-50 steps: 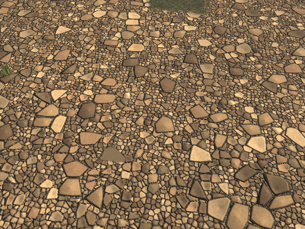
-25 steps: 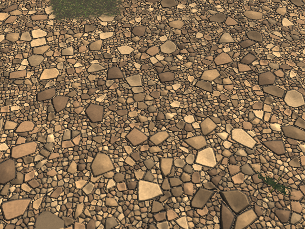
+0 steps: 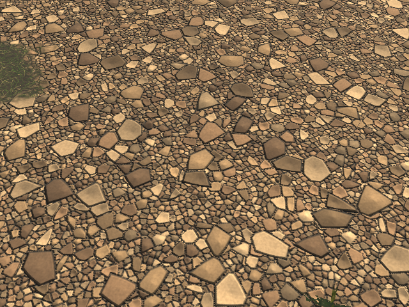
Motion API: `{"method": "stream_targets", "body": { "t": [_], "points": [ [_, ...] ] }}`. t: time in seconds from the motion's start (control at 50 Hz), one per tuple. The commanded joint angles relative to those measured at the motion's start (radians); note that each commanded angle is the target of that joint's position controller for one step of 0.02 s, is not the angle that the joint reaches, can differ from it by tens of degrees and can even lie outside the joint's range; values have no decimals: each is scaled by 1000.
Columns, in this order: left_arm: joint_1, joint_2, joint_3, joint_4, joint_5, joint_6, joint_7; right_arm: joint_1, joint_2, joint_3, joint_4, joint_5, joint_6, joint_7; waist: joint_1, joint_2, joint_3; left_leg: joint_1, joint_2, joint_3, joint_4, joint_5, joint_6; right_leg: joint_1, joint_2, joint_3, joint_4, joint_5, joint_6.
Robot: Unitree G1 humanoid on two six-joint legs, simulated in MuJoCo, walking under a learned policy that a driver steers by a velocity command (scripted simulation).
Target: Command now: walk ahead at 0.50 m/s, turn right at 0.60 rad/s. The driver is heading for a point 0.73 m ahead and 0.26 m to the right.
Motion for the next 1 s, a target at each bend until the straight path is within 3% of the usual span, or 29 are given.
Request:
{"method": "stream_targets", "body": {
  "t": [0.02,0.14,0.22,0.26,0.28,0.3,0.32,0.34,0.36,0.38,0.4,0.42,0.44,0.48,0.52,0.56,0.6,0.66,0.72,0.74,0.76,0.78,0.8,0.82,0.84,0.86,0.9,0.94,1.0],
  "points": [
    [-49,33,10,-90,4,-4,-2,-16,-128,-34,-29,3,-19,-6,7,149,9,133,280,-219,-242,171,173,-180,-68,41,-66,61,17],
    [-199,4,-7,-109,5,-13,-33,7,-184,-49,23,11,-3,-17,-37,128,31,186,266,-21,-250,249,135,-126,-66,-28,-391,312,9],
    [-273,16,-4,-140,-1,-12,-55,43,-223,-63,52,33,12,-15,-51,134,67,265,299,42,-227,302,107,-72,-44,-87,-528,255,-35],
    [-240,47,13,-143,6,-7,-58,38,-253,-72,56,43,23,-17,-13,156,37,305,302,85,-119,602,88,27,10,-140,-563,151,-78],
    [-165,74,30,-128,9,-4,-56,34,-266,-76,56,48,31,-20,36,164,-11,308,291,112,5,771,75,138,54,-172,-588,119,-105],
    [1,119,58,-82,6,-1,-50,26,-256,-71,53,51,38,-24,126,142,-91,243,257,148,209,830,49,367,105,-191,-654,180,-142],
    [179,193,92,-40,2,7,-32,41,-211,-53,34,27,34,-28,198,54,-181,-10,220,149,515,555,3,687,28,-30,-654,210,-194],
    [138,317,101,-51,-5,-4,-26,118,-66,-4,-37,-13,10,-17,63,-239,-263,-450,19,57,873,-361,-55,967,-238,567,-768,23,-377],
    [182,240,76,-79,0,-20,-29,19,-145,-11,-49,24,-28,-5,146,-132,-386,-553,9,-162,981,-378,-41,1010,-291,774,-908,-101,-405],
    [151,183,58,-60,8,-33,-32,-64,-188,-22,-73,57,-44,1,151,-78,-247,-628,49,-159,968,-276,-23,925,-270,633,-920,-11,-357],
    [95,156,48,-63,4,-40,-31,-75,-175,-15,-70,42,-53,-4,108,-5,-167,-586,92,-158,882,-188,-12,778,-227,513,-912,91,-324],
    [24,127,38,-72,6,-40,-29,-75,-177,-19,-59,13,-52,-11,64,28,-114,-514,121,-158,800,-140,-19,638,-190,423,-914,196,-299],
    [-21,105,28,-86,18,-41,-25,-59,-185,-26,-55,3,-42,-11,27,13,-93,-442,139,-165,755,-109,-23,541,-161,368,-935,278,-290],
    [-40,104,27,-82,20,-46,-18,-48,-168,-24,-53,-2,-19,-8,1,5,-75,-391,137,-151,683,-88,-45,448,-143,327,-967,365,-301],
    [-29,126,32,-66,21,-46,-3,-87,-144,-17,-63,-11,-4,-12,-2,21,-36,-379,111,-126,591,-42,-74,370,-119,251,-956,588,-293],
    [-15,143,38,-46,15,-34,14,-154,-112,-4,-80,-17,0,-12,12,13,-23,-338,72,-105,439,75,-89,317,-63,168,-915,704,-249],
    [12,145,41,-31,7,-15,25,-218,-91,6,-90,-11,0,-3,44,-18,-45,-258,19,-90,286,217,-88,291,-19,140,-878,681,-203],
    [56,145,43,-10,1,6,35,-283,-107,1,-109,5,4,9,70,-38,-65,-209,-28,-115,160,269,-80,334,-32,218,-824,567,-172],
    [42,115,34,-10,9,13,43,-242,-144,-16,-99,-1,-2,17,49,-63,-82,-187,-14,-146,80,227,-41,443,-68,299,-713,536,-153],
    [15,102,30,-16,9,13,44,-201,-145,-19,-90,-7,-9,17,21,-65,-90,-131,-7,-134,25,270,-18,452,-52,299,-654,543,-134],
    [7,74,20,-27,13,8,42,-157,-161,-24,-85,-22,-17,13,-1,-41,-128,-9,34,-139,-26,437,16,433,4,270,-551,532,-99],
    [54,17,1,-45,34,2,39,-93,-212,-29,-90,-45,-20,6,5,108,-246,255,226,-303,51,856,102,286,87,206,-303,184,-49],
    [238,21,-7,-15,17,0,33,-51,-208,-29,-72,-50,-3,8,55,345,-374,481,452,-616,51,979,318,78,195,161,-60,-414,14],
    [262,120,10,16,16,8,29,-69,-164,-23,-80,-7,12,10,53,254,-377,420,457,-706,2,628,328,34,119,177,44,-374,43],
    [139,159,24,8,8,29,34,-108,-117,-8,-95,1,24,7,18,175,-260,324,385,-600,-24,425,281,-1,91,142,89,-300,68],
    [73,146,23,-1,10,51,41,-144,-92,7,-95,-5,37,6,20,124,-188,215,330,-521,-57,274,242,-3,70,111,69,-251,78],
    [41,95,13,-12,18,77,43,-214,-85,18,-89,-12,55,6,59,153,-78,-3,241,-399,-130,116,189,97,26,74,-91,-192,83],
    [60,29,-7,3,24,71,42,-228,-98,11,-78,-18,60,7,64,202,-72,-73,173,-286,-144,169,172,217,28,0,-289,-169,83],
    [37,22,-15,17,30,55,35,-179,-120,3,-56,-4,67,2,36,208,-132,-11,194,-284,-115,186,199,311,20,-15,-498,-60,68]
  ]
}}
